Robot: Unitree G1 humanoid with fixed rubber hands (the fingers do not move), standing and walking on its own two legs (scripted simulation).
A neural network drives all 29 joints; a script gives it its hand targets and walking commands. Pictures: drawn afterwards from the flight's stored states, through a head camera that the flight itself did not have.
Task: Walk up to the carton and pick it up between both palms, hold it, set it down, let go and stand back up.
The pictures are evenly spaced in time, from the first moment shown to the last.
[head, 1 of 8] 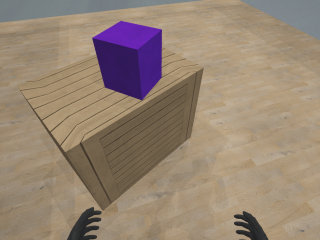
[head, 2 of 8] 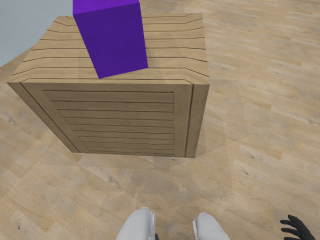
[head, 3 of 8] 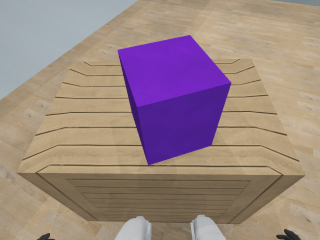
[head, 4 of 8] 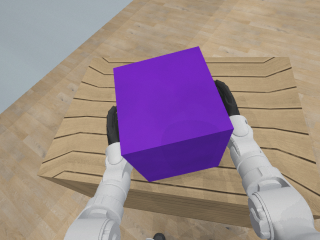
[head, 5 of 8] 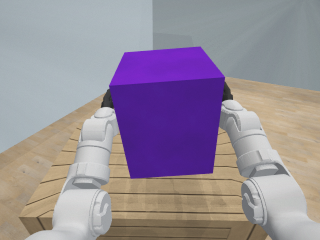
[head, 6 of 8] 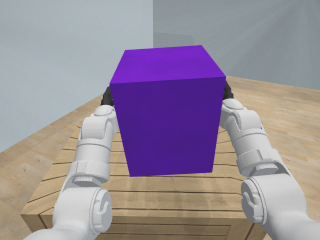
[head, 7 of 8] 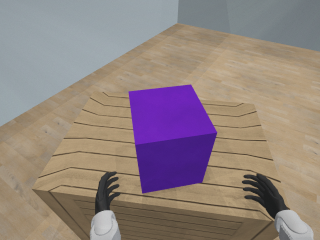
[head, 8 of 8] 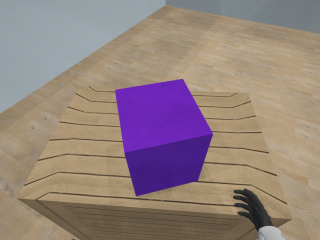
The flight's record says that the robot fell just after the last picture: no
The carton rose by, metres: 0.24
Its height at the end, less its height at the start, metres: +0.00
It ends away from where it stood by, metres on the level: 0.02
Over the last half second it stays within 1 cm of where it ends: yes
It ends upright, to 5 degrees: yes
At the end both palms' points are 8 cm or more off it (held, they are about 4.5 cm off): yes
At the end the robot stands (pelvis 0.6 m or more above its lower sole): yes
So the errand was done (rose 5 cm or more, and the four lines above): yes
